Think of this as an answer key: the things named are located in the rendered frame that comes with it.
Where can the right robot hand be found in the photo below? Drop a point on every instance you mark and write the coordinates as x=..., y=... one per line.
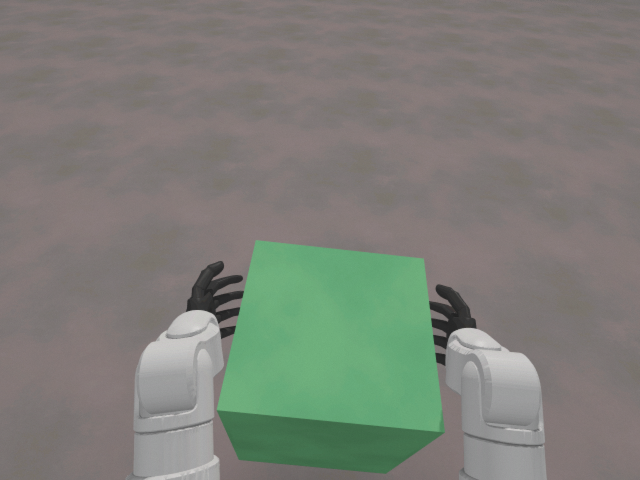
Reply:
x=458, y=314

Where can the carton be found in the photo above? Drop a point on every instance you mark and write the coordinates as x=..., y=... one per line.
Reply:
x=332, y=363

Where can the left robot forearm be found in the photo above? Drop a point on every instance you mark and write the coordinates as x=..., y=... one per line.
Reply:
x=174, y=401

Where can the left robot hand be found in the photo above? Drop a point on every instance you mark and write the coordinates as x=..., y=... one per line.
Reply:
x=204, y=289

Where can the right robot forearm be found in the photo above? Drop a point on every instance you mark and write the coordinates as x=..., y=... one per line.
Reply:
x=501, y=408

